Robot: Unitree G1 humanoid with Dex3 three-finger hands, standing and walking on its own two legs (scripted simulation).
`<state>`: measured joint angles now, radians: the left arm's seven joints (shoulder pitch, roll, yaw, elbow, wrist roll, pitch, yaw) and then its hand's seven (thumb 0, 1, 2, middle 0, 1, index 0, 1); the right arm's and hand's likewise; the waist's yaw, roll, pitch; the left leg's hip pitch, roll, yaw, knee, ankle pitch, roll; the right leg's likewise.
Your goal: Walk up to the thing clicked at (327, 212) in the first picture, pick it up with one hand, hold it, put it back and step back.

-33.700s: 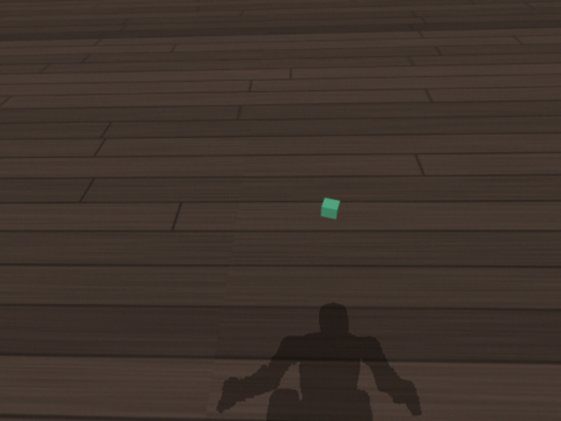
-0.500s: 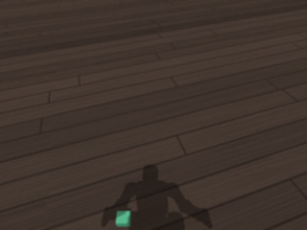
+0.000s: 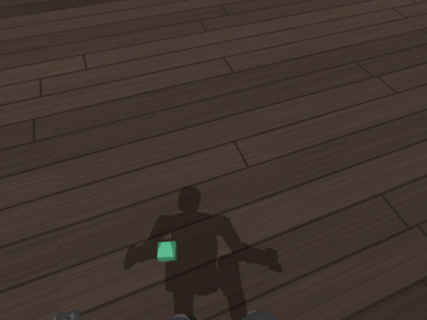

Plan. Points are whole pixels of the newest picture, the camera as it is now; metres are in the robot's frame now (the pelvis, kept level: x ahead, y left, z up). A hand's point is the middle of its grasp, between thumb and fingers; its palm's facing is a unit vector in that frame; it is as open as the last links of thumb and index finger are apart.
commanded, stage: step back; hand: left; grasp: from above
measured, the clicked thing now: (167, 251) +0.46 +0.22 -0.73
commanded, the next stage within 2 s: none
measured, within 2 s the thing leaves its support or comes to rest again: neither
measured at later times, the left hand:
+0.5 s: hand out of the picture -0.02 +0.25 -0.13, palm faces +0.04 -0.90 -0.42, open 7.4 cm
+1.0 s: hand out of the picture -0.23 +0.22 -0.15, palm faces -0.03 -0.91 -0.41, open 7.4 cm
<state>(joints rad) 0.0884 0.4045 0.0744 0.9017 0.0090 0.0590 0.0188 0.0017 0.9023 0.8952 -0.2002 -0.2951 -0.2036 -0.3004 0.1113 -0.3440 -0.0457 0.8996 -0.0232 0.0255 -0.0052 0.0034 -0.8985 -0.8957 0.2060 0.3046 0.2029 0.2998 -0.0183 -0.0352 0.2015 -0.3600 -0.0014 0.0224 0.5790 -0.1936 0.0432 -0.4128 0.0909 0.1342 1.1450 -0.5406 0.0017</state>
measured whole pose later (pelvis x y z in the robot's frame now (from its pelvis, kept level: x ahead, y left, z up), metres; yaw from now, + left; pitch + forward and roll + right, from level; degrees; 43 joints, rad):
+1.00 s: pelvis -0.30 -0.05 -0.01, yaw -2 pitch -3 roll -1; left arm 0.22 0.36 0.08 0.87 0.03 0.04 -0.01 0.00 0.90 0.89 -0.20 -0.30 -0.21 -0.30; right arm 0.09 -0.40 -0.06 0.82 -0.01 0.07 -0.01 0.00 -0.90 -0.90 0.21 0.30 0.20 0.30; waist 0.01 0.06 0.17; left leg -0.51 0.02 -0.07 0.79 -0.35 -0.01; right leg -0.25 0.03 0.01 0.70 -0.41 -0.01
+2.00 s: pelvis -0.59 -0.06 +0.00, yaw +5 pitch -3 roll +1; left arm 0.24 0.40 0.08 0.96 0.03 0.03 -0.01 0.01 0.90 0.90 -0.20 -0.30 -0.21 -0.30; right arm 0.25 -0.37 -0.05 1.00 -0.04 0.01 0.02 0.01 -0.90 -0.90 0.20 0.30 0.20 0.30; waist 0.00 -0.01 0.07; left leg -0.23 -0.02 -0.04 0.58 -0.31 0.02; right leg -0.39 -0.02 0.04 0.83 -0.46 -0.02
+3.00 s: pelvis -0.54 -0.04 +0.02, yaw +3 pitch -3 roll +0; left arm 0.05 0.35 0.01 1.11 0.01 -0.02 0.00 0.00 0.90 0.90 -0.20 -0.30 -0.20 -0.30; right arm 0.03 -0.34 -0.02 1.11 0.00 -0.01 0.01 0.00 -0.90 -0.90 0.20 0.30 0.20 0.30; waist -0.01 0.00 0.07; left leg -0.15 0.02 0.03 0.37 -0.18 -0.01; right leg -0.08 -0.03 0.02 0.36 -0.23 0.03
